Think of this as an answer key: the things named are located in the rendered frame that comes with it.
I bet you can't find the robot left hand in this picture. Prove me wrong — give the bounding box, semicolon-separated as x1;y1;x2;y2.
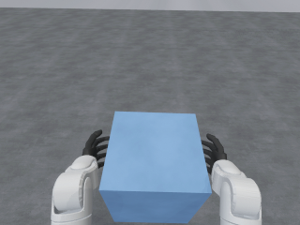
82;129;110;168

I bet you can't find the left robot forearm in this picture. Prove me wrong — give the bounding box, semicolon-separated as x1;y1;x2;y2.
51;155;99;225

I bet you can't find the right robot forearm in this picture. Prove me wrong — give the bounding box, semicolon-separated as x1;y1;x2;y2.
211;159;263;225

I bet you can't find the carton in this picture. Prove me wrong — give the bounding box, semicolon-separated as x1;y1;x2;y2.
99;111;212;224

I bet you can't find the robot right hand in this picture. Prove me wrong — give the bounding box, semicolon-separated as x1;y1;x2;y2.
201;133;227;176

